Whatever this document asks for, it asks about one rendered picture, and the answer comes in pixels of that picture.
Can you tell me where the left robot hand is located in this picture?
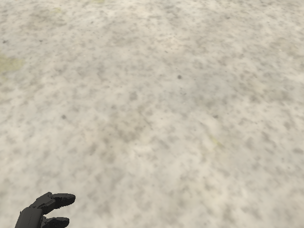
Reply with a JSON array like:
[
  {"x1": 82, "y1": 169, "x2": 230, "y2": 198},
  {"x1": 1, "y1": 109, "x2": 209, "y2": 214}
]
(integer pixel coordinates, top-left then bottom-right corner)
[{"x1": 14, "y1": 192, "x2": 76, "y2": 228}]

